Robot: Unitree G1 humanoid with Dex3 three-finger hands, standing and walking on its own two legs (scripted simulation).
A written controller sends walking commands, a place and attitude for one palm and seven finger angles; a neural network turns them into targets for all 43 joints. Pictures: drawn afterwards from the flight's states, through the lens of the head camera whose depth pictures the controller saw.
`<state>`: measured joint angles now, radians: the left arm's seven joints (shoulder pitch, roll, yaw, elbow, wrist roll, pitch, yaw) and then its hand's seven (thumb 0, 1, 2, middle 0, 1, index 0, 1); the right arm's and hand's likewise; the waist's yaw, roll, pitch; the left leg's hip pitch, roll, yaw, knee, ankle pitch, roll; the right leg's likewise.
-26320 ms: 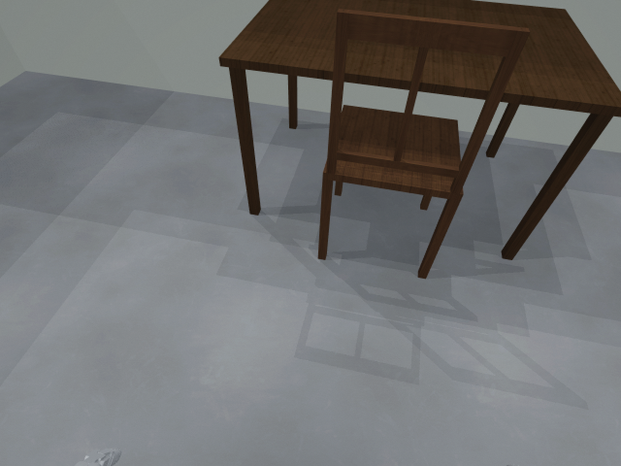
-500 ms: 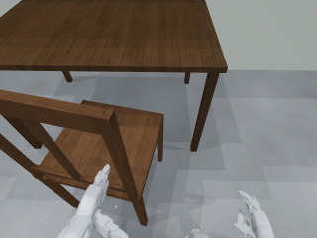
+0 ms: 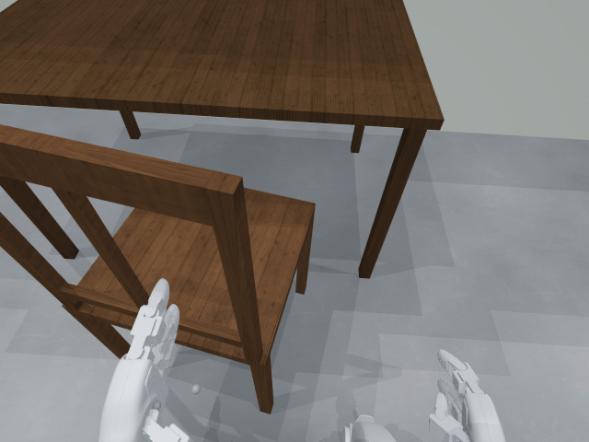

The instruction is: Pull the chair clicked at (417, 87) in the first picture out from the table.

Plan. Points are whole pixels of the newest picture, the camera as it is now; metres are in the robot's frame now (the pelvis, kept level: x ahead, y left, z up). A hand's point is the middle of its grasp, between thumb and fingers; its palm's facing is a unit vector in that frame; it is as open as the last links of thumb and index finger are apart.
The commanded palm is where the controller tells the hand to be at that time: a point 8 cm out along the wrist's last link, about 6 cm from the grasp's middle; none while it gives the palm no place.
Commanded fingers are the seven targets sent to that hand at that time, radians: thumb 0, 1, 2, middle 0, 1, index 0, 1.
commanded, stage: draw the hand back to the body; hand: left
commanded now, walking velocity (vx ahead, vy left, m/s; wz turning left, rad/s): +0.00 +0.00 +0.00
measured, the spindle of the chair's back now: (116, 262) +0.35 +0.29 +0.02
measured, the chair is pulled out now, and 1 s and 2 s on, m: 0.25 0.25 0.25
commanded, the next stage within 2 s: step back with the hand held close in 1.40 s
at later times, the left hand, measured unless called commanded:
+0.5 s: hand (118, 361) +0.18 +0.18 +0.13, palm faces +0.19 -0.93 -0.31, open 16.3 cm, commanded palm +0.15 +0.24 +0.16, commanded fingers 0.00 -0.01 0.46 -0.08 -0.11 -0.08 -0.11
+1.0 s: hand out of the picture +0.21 +0.25 +0.24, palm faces +0.47 -0.79 -0.40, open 9.7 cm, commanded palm +0.17 +0.30 +0.26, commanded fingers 0.00 0.90 0.90 -0.20 -0.30 -0.20 -0.30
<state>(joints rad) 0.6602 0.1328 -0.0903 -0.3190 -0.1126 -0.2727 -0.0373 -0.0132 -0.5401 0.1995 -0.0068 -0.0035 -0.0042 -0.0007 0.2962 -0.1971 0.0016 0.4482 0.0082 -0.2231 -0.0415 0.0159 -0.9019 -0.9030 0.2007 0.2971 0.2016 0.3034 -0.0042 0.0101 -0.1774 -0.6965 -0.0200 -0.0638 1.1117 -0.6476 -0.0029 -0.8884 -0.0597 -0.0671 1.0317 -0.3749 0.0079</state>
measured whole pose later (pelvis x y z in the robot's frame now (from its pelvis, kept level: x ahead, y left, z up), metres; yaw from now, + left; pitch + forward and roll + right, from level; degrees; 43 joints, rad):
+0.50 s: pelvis +0.01 -0.01 +0.04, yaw +0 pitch +6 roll -1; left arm 0.68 0.27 0.08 -0.44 -0.06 -0.07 0.10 -0.01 -0.32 0.31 -0.04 -0.05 -0.03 -0.04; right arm 0.30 -0.21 0.00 0.46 0.03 -0.13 -0.12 0.02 -0.90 -0.90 0.20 0.30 0.20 0.30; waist 0.02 0.06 -0.12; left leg -0.40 -0.01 -0.07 0.84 -0.54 -0.01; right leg -0.59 -0.05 -0.08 0.79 -0.30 0.00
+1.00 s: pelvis +0.03 -0.01 +0.07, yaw +0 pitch -3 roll -1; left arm 0.50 0.33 0.32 -0.41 -0.05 -0.14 0.15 0.00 0.55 0.73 -0.16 -0.23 -0.16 -0.23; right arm 0.23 -0.21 0.01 0.62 0.01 -0.19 -0.08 0.02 -0.90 -0.90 0.20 0.30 0.20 0.30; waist 0.07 0.08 -0.01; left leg -0.02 0.01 -0.05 0.47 -0.39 0.00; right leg -0.23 -0.03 -0.07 0.48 -0.19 0.01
